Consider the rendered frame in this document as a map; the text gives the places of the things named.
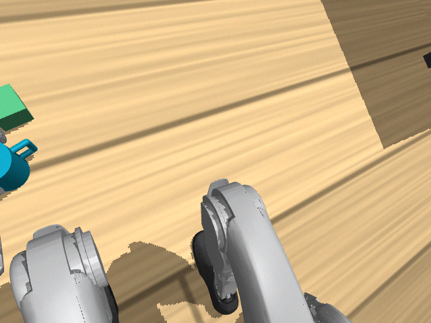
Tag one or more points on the right robot hand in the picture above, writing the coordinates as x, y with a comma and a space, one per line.
324, 313

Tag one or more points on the right robot foot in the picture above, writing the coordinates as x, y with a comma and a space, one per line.
205, 268

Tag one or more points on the left robot foot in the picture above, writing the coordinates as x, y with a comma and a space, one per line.
112, 303

